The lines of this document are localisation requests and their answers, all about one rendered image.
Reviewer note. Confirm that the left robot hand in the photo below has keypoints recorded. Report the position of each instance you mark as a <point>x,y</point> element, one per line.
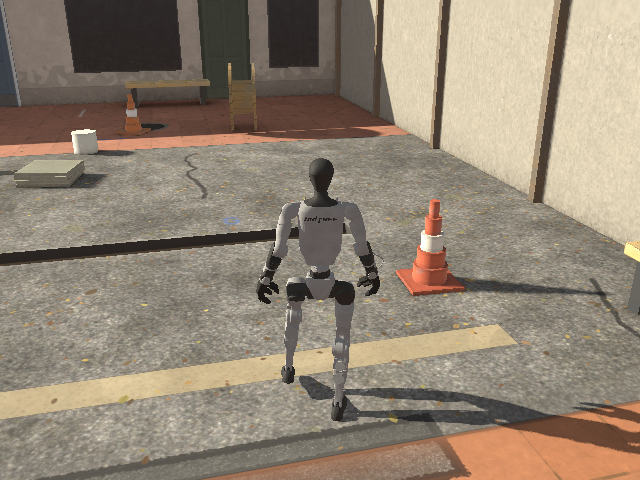
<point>261,289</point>

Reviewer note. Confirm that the right robot upper arm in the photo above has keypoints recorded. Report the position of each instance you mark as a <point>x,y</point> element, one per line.
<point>352,212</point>

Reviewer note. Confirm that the robot right forearm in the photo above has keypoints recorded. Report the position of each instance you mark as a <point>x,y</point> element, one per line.
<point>369,263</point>

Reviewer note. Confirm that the robot left shin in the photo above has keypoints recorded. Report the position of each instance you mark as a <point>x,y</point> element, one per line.
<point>290,340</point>

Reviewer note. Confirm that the right robot hand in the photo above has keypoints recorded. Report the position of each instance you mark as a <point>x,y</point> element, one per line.
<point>365,281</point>

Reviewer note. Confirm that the robot left forearm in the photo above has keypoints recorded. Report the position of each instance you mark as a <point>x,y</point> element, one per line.
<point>270,267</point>

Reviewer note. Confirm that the left robot foot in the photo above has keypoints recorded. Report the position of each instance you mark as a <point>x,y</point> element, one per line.
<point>288,376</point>

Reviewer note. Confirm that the left robot upper arm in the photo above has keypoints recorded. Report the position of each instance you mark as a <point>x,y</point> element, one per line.
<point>288,212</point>

